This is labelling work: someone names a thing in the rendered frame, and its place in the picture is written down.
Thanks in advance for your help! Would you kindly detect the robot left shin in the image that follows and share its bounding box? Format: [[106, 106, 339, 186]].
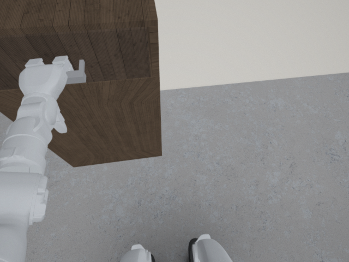
[[131, 244, 145, 250]]

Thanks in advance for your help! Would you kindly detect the cabinet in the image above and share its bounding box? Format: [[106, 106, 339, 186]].
[[0, 0, 162, 167]]

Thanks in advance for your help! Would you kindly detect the left robot hand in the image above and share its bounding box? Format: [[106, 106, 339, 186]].
[[19, 56, 74, 133]]

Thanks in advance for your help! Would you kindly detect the handle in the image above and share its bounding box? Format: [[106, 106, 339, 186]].
[[66, 59, 86, 84]]

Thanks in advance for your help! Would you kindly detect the drawer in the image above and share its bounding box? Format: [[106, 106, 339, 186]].
[[0, 27, 151, 90]]

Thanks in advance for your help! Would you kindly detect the robot left thigh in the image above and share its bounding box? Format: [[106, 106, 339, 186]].
[[120, 248, 152, 262]]

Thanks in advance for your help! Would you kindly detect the robot left forearm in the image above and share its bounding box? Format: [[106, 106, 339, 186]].
[[0, 93, 58, 176]]

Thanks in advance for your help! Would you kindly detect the left robot upper arm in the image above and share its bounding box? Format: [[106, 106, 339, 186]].
[[0, 171, 49, 262]]

